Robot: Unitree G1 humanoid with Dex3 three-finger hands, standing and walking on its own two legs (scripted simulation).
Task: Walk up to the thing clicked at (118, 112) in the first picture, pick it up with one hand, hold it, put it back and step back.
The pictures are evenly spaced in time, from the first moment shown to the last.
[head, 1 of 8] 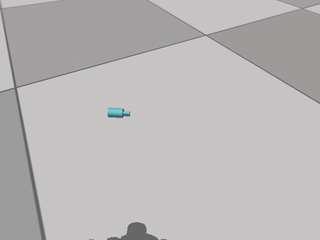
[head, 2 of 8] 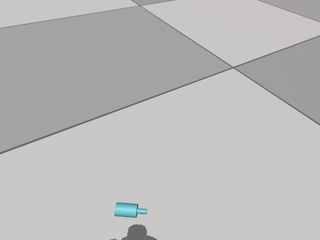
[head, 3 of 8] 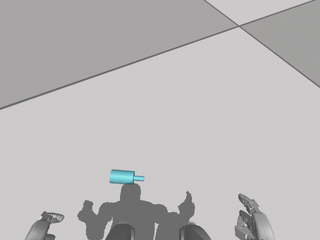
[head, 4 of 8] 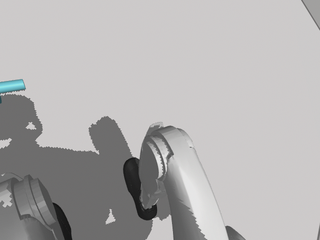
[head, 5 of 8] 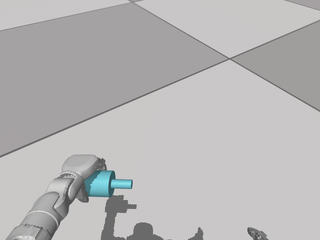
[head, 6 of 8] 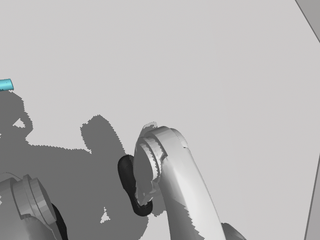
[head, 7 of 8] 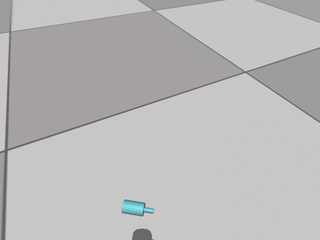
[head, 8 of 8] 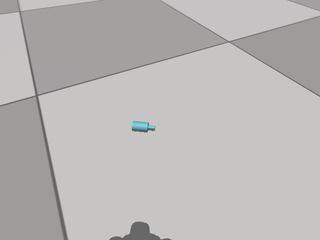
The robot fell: no
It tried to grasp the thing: yes
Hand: left
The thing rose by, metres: 0.67
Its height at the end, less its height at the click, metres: +0.00
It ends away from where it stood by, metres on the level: 0.01
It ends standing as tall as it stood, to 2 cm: yes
